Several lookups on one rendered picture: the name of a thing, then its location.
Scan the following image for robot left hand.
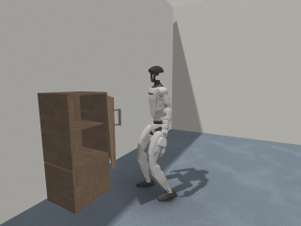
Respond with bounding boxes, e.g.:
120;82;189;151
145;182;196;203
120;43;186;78
153;137;167;157

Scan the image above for cupboard door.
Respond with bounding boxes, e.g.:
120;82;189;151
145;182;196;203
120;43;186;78
105;94;117;170

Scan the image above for left robot forearm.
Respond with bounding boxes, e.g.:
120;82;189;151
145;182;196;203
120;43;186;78
160;108;172;137

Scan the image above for robot left thigh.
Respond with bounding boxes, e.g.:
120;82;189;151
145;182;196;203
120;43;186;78
148;128;162;173

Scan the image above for handle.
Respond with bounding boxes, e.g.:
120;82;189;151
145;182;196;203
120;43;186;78
114;108;121;126

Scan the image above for right robot foot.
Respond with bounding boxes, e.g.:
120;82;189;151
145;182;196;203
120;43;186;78
136;179;155;187

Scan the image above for left robot upper arm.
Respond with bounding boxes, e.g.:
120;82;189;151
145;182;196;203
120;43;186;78
157;87;173;116

